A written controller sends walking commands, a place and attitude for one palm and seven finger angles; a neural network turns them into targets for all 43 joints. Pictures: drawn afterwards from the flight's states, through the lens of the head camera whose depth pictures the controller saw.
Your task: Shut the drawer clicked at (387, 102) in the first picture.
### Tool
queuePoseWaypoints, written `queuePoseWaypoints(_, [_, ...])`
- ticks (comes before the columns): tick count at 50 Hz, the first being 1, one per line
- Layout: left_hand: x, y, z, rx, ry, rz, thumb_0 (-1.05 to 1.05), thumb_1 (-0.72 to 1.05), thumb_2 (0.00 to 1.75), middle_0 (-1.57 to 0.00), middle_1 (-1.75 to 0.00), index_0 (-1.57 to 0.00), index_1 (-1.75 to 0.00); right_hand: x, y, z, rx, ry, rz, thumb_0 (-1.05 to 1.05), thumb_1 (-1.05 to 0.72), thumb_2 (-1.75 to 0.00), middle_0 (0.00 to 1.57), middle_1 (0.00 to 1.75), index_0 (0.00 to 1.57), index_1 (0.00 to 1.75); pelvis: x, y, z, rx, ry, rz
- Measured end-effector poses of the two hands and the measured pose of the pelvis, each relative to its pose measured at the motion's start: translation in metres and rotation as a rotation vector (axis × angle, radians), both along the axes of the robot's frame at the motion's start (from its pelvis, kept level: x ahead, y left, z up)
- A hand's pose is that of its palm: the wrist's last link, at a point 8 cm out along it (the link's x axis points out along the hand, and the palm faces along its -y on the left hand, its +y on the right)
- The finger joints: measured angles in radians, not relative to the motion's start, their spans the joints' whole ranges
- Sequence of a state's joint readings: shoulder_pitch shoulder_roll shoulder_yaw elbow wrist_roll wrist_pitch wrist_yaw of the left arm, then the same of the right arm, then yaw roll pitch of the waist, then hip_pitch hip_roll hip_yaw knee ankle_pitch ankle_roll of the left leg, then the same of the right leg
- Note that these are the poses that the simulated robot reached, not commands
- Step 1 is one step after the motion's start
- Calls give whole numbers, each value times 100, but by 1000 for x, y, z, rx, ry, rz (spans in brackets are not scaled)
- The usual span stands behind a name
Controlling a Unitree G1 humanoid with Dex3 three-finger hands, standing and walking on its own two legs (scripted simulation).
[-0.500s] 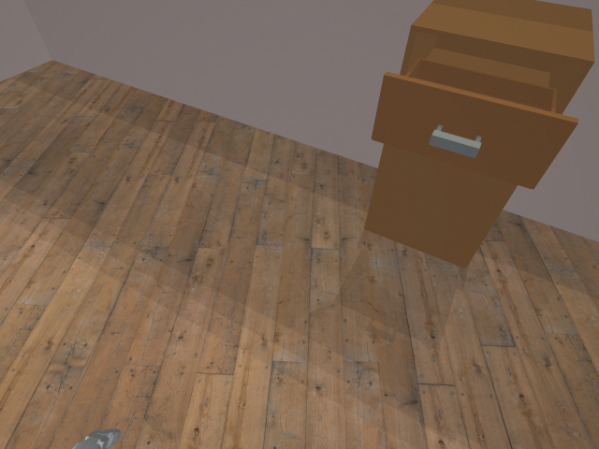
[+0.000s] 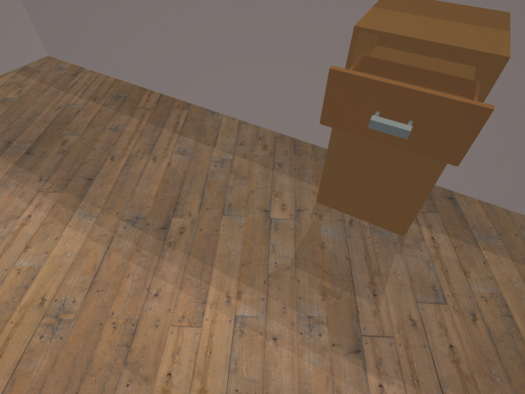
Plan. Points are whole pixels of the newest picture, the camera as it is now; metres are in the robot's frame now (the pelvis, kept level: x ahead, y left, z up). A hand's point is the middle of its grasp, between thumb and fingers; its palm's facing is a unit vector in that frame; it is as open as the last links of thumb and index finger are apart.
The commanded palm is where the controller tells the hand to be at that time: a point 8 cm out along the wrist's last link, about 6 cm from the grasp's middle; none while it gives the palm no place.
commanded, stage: stand and wait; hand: left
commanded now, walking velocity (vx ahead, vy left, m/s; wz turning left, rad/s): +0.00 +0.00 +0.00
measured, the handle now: (391, 122) +0.79 -0.30 -0.01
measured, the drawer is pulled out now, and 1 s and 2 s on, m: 0.30 0.30 0.30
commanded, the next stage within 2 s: look at it before walking up in 0.32 s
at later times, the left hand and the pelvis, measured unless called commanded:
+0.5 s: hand out of the picture +0.07 +0.24 -0.15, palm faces -0.04 -0.94 -0.33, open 7.4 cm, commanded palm none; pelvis -0.01 -0.01 +0.00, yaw +0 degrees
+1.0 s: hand out of the picture +0.07 +0.24 -0.15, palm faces -0.04 -0.94 -0.33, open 7.4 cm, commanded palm none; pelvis +0.00 -0.01 +0.00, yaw +0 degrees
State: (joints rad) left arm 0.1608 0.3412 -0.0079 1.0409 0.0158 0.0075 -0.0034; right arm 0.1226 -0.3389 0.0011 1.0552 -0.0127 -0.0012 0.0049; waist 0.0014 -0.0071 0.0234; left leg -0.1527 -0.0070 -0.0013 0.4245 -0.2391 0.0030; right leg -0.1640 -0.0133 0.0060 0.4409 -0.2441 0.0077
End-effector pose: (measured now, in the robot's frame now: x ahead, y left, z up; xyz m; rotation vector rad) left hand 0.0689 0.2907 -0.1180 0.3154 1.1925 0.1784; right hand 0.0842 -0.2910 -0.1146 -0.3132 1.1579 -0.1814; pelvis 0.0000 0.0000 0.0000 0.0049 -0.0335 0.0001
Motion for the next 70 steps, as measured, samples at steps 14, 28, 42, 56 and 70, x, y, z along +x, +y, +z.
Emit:
queuePoseWaypoints(14, [-9, -2, 3, 9, 7, 1, 1, 91, 90, -21, -30, -20, -30, -31, -7, -4, 7, 57, -28, 1, -90, -90, 20, 30, 20, 30, -9, -5, 2, -1, -6, -1])
queuePoseWaypoints(28, [-8, -6, 3, 0, 8, -6, 1, 91, 90, -21, -30, -20, -30, -35, -4, -5, 16, 63, -28, 1, -90, -90, 20, 30, 20, 30, -12, -6, 3, 0, 3, -3])
queuePoseWaypoints(42, [-8, -6, 0, -3, 35, 0, 1, 91, 90, -21, -30, -20, -30, -25, -5, -3, 8, 66, -27, 1, -90, -90, 20, 30, 20, 30, -5, -5, 4, -2, 11, -5])
queuePoseWaypoints(56, [6, -4, 2, 3, 23, -3, 1, 91, 90, -21, -30, -20, -30, -5, -5, -1, 5, 36, -24, 1, -90, -90, 20, 30, 20, 30, 4, -5, 4, -1, 13, -17])
queuePoseWaypoints(70, [3, -50, -25, -52, 102, -94, 1, 91, 90, -20, -30, -20, -30, -53, 14, -34, 101, 24, -186, 1, -90, -90, 20, 30, 20, 30, -12, -16, -16, 36, 13, -169])
